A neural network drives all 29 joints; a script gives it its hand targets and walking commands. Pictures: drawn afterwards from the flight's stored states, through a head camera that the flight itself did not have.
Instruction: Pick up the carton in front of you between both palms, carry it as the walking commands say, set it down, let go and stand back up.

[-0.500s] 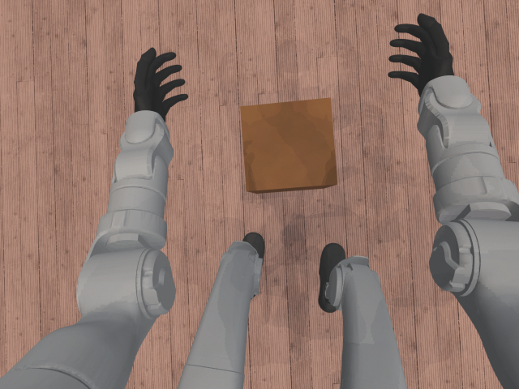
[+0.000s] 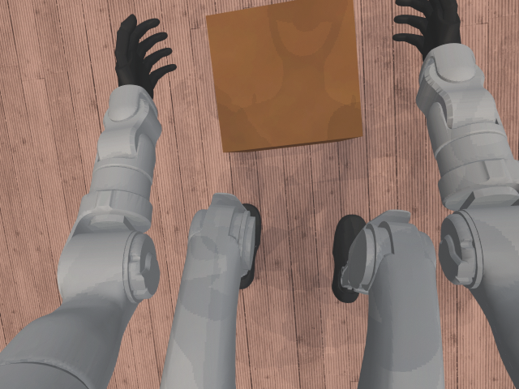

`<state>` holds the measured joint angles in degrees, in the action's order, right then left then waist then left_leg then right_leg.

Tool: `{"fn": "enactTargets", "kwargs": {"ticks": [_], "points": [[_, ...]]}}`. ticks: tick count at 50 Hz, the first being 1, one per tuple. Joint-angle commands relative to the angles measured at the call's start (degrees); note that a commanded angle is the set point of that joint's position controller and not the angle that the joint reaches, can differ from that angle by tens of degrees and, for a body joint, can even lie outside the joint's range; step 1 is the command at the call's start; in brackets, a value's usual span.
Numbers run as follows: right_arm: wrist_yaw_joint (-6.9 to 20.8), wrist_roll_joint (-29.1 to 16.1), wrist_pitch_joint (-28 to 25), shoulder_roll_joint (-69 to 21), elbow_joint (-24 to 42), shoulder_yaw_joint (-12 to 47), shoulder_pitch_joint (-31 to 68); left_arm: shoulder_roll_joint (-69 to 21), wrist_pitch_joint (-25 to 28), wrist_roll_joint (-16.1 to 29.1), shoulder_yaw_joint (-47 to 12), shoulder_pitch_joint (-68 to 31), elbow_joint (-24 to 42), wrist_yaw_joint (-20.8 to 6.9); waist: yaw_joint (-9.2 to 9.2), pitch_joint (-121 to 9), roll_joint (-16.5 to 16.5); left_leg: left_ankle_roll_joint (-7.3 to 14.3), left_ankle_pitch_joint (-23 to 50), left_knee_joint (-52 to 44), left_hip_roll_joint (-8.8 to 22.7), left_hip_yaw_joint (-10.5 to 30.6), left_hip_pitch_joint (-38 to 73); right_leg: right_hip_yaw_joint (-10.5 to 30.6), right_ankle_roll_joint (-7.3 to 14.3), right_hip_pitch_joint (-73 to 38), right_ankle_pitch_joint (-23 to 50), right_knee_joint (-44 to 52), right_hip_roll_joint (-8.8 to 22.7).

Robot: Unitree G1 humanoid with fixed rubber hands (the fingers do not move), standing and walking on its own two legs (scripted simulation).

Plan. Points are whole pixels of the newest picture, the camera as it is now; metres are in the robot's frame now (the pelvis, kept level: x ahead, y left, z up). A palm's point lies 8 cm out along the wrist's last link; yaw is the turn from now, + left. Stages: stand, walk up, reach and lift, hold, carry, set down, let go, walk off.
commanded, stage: reach and lift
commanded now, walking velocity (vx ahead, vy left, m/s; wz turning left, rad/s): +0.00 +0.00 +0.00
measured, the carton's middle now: (286, 91) +0.50 +0.05 -0.32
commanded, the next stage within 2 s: none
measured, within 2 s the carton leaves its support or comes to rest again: leaves its support in 1.14 s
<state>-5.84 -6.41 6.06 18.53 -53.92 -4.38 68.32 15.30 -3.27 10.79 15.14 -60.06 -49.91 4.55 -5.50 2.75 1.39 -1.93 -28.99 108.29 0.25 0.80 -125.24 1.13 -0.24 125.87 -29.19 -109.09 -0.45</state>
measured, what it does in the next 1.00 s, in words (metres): lowers itself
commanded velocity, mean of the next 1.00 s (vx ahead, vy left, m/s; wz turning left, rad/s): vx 0.00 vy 0.00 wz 0.00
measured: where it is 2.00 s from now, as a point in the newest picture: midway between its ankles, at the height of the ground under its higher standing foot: (293, 267)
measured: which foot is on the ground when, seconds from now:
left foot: down 0.00-1.00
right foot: down 0.00-1.00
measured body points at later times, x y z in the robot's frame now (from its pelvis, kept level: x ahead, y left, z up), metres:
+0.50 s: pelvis -0.01 +0.01 -0.08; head +0.36 +0.00 +0.17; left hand +0.49 +0.24 -0.27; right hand +0.55 -0.12 -0.28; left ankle +0.11 +0.13 -0.41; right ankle +0.11 -0.12 -0.41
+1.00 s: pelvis -0.01 +0.00 -0.06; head +0.36 +0.01 +0.19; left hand +0.50 +0.21 -0.26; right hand +0.55 -0.10 -0.26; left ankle +0.11 +0.13 -0.41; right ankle +0.11 -0.12 -0.41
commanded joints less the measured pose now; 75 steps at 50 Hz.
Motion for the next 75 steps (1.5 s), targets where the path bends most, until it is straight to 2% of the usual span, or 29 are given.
{"fn": "enactTargets", "kwargs": {"ticks": [1, 2, 6, 9, 10, 11, 15, 20, 21, 23, 27, 32, 33, 36, 37, 39, 44, 46, 47, 48, 54, 57, 59, 60, 61, 62, 63, 65, 75], "points": [[-0.2, -2.9, -0.8, 4.1, 1.0, 3.0, 18.5, 8.2, 1.0, -1.9, 2.7, -11.7, -1.0, 1.1, -7.16, -59.5, 4.8, -1.5, 12.7, -6.9, -1.5, -6.4, 25.4, -0.6, -0.7, -38.8, 9.3, 5.3, -2.6], [-0.6, -0.2, -1.7, 5.0, -0.3, -0.2, 16.1, 4.4, 1.3, 1.0, -0.2, -11.4, -0.9, 0.9, -0.91, -55.7, 6.4, -1.7, 6.8, -7.0, -1.9, -4.6, 22.7, -3.9, -1.2, -37.4, 3.8, 3.8, -2.1], [-0.3, -1.3, -3.4, 8.3, -6.2, 1.9, 19.6, 8.2, 2.6, 0.9, -2.6, -17.9, -4.8, 1.8, 1.36, -52.7, 4.5, -1.4, 8.4, -2.0, -1.2, -3.1, 25.0, -1.3, -0.7, -29.9, 4.7, 0.9, -1.6], [0.1, -5.4, -4.1, 8.3, -3.5, 3.1, 29.0, 10.0, 4.6, 2.0, -3.3, -25.0, -4.9, 1.9, -4.44, -55.3, -1.2, -2.0, 11.2, 0.7, 0.0, -4.6, 26.9, -0.7, -0.8, -31.3, 5.7, -1.2, -1.5], [0.0, -4.9, -4.5, 9.1, -4.0, 2.7, 28.6, 9.0, 4.7, 5.2, -4.6, -25.2, -3.1, 2.4, -0.42, -58.4, 3.1, -2.0, 12.2, 0.5, -0.6, -2.3, 27.3, -2.1, -0.7, -32.3, 8.0, -3.7, -0.9], [-0.5, -7.1, -4.3, 8.1, -5.6, 5.8, 30.8, 9.3, 4.7, 4.6, -6.4, -25.4, -3.6, 2.7, -4.42, -57.0, 2.1, -1.6, 12.0, 0.7, -0.6, -3.5, 28.4, -1.4, -0.5, -32.7, 7.7, -4.0, -0.6], [-0.5, -9.9, -4.5, 9.1, -9.8, 9.8, 28.0, 11.7, 4.9, 6.1, -5.2, -24.8, -7.9, 3.6, -4.27, -52.9, 5.0, -1.5, 12.3, 3.1, -0.7, -3.4, 29.0, -1.0, -1.2, -31.1, 6.8, -4.8, -0.9], [-0.5, -6.9, -7.1, 11.3, -11.3, 6.7, 27.6, 6.0, 5.8, 8.5, -9.8, -27.4, -9.6, 2.6, 1.33, -50.5, 3.1, -2.9, 16.4, 6.7, -1.5, -3.5, 24.6, -0.4, 0.1, -27.5, 9.9, -6.1, -1.3], [-0.4, -7.7, -6.6, 9.0, -8.3, 8.7, 30.4, 7.3, 5.6, 7.7, -8.8, -29.3, -6.1, 2.5, -2.58, -51.9, 3.8, -3.1, 16.5, 6.7, -1.3, -4.2, 23.0, 0.4, 0.3, -31.2, 12.6, -7.6, -0.7], [0.2, -8.0, -6.3, 7.3, -6.8, 10.4, 30.0, 2.4, 4.9, 9.8, -11.9, -25.5, -11.7, 1.5, 2.09, -55.2, 5.6, -2.5, 16.8, 6.6, -2.0, -3.2, 23.8, -1.2, -0.6, -35.8, 14.9, -7.9, -1.3], [0.2, -9.5, -6.4, 8.5, -7.6, 10.3, 32.3, 6.6, 6.0, 8.3, -9.6, -26.4, -11.0, 3.0, -2.53, -53.7, 4.2, -2.2, 17.9, 7.4, -1.7, -3.6, 25.5, 0.5, -0.6, -33.9, 14.1, -8.0, -0.3], [-0.4, -7.3, -6.9, 9.3, -11.5, 8.1, 26.4, 3.2, 5.7, 9.4, -10.6, -23.4, -11.3, 3.9, 0.67, -52.5, 2.4, -3.1, 15.8, 5.5, -2.1, -3.5, 26.2, -0.8, -0.5, -32.5, 12.1, -7.3, -0.8], [-0.1, -8.7, -6.9, 3.6, -6.2, 10.1, 27.5, 6.1, 6.7, 8.8, -8.9, -22.3, -10.5, 3.6, -3.29, -51.7, 6.7, -1.1, 14.5, 4.1, -3.1, -3.5, 24.9, -1.9, -1.5, -28.3, 9.0, -6.8, -1.5], [-0.5, -6.6, -7.1, 5.4, -6.3, 7.5, 28.6, 7.0, 6.1, 4.8, -5.7, -23.2, -10.6, 3.8, -0.74, -49.0, 4.8, -1.5, 17.1, 6.5, -2.3, -4.2, 22.7, 0.1, -0.7, -27.4, 12.1, -5.3, -1.4], [0.1, -8.9, -6.5, 1.5, -8.9, 9.5, 28.3, 1.7, 5.6, 5.2, -10.2, -24.6, -8.1, 3.4, -3.71, -49.9, 1.2, -1.0, 16.0, 4.1, -3.0, -4.4, 25.7, -1.1, 0.0, -25.8, 9.6, -5.6, -2.0], [0.1, -7.6, -7.2, 2.4, -9.1, 9.2, 28.1, -0.9, 5.4, 6.8, -11.5, -26.1, -8.2, 3.6, 1.54, -48.1, 1.3, -1.7, 12.4, 3.1, -3.1, -2.9, 24.5, -2.4, -0.1, -27.9, 8.6, -5.7, -2.2], [-0.7, -8.0, -8.1, -1.7, -10.7, 10.7, 29.4, -4.0, 6.6, 4.6, -11.8, -27.8, -9.3, 4.6, -1.37, -51.0, -1.4, -1.3, 17.2, 3.3, -3.6, -2.1, 30.5, -0.4, -0.1, -25.2, 9.5, -4.5, -3.9], [0.4, -6.8, -7.7, -11.7, -14.6, 11.5, 30.4, -12.3, 6.6, 6.2, -14.0, -33.0, -6.3, 2.8, 2.44, -47.8, 1.0, -2.1, 16.5, 1.7, -4.8, -3.1, 25.9, -0.9, 0.5, -28.4, 11.0, -3.3, -4.4], [2.3, -8.8, -7.6, -19.4, -11.0, 15.4, 35.6, -18.8, 6.5, 4.8, -14.0, -34.4, -7.8, 0.7, -3.31, -47.7, 2.1, -1.8, 17.3, 2.4, -5.8, -3.9, 24.1, -0.6, -0.1, -25.2, 11.4, -3.4, -3.9], [3.7, -7.2, -7.7, -25.7, -8.0, 16.6, 39.5, -22.4, 6.4, 4.3, -14.5, -38.9, -5.5, -0.5, 0.83, -50.3, 6.5, -1.2, 17.6, 3.9, -6.1, -3.9, 23.2, -0.5, 0.1, -28.3, 12.4, -3.7, -4.2], [10.2, -7.1, -5.1, -48.8, -2.8, 16.8, 47.9, -48.9, 1.8, 3.8, -22.2, -53.2, 2.0, -7.5, -1.51, -55.2, 1.4, -1.1, 17.7, 6.1, -7.8, -4.2, 26.8, -1.5, 1.3, -27.0, 12.8, -8.2, -5.8], [10.1, -4.2, -4.4, -54.5, 2.7, 16.1, 43.7, -54.9, 0.6, 6.5, -21.5, -54.1, 5.9, -9.1, 4.21, -63.8, 5.2, -0.7, 22.1, 8.4, -8.4, -4.3, 28.9, -3.8, 1.1, -28.4, 16.5, -7.2, -7.4], [10.0, -4.9, -2.9, -58.8, 5.2, 16.4, 41.9, -58.4, -0.7, 6.6, -24.5, -53.5, 8.7, -8.9, 0.30, -69.6, 1.1, -1.4, 20.6, 6.3, -9.1, -7.6, 31.3, -4.2, 1.4, -31.9, 16.9, -6.8, -8.0], [9.7, -4.3, -2.7, -61.6, 9.2, 17.4, 44.4, -59.7, -1.3, 7.4, -24.7, -51.5, 10.1, -9.0, 4.76, -76.1, 5.1, 0.1, 23.0, 7.4, -9.1, -5.8, 32.4, -5.4, 0.7, -34.8, 19.7, -6.6, -8.7], [9.9, -6.3, -1.7, -60.9, 6.8, 18.5, 41.1, -56.2, -1.3, 5.6, -24.1, -52.1, 11.7, -8.6, -1.85, -82.9, 1.8, -2.0, 25.0, 6.5, -8.8, -8.0, 40.0, -4.3, 0.8, -40.2, 21.3, -7.8, -7.6], [9.9, -5.2, -1.2, -63.0, 9.4, 19.8, 42.6, -60.0, -3.1, 3.8, -23.3, -46.9, 7.7, -8.3, 0.89, -80.4, 3.3, -1.5, 20.7, 6.6, -8.7, -8.2, 36.6, -4.7, 0.3, -38.0, 16.7, -6.0, -8.1], [9.7, -7.2, -0.3, -62.5, 16.8, 22.0, 45.5, -57.5, -3.4, 4.4, -23.0, -49.6, 14.7, -8.0, -4.30, -82.1, 5.4, -0.8, 21.4, 5.5, -9.3, -8.0, 36.7, -4.3, 0.1, -38.5, 16.0, -5.4, -8.1], [10.4, -6.2, 2.0, -69.0, 20.1, 20.8, 43.0, -63.7, -5.9, 1.7, -24.7, -47.8, 19.7, -9.4, -2.07, -86.2, 6.4, 0.1, 21.0, 3.4, -9.9, -7.9, 35.1, -5.4, 0.0, -44.1, 19.6, -4.9, -9.1], [14.8, 11.7, 11.5, -73.1, 1.4, 3.3, 26.2, -68.1, -14.4, -9.3, -15.5, -42.8, 13.8, -15.5, 1.77, -67.1, 1.0, 0.5, 5.3, -8.2, -8.6, -5.8, 33.8, -5.5, 0.4, -30.6, 3.0, 8.4, -9.9]]}}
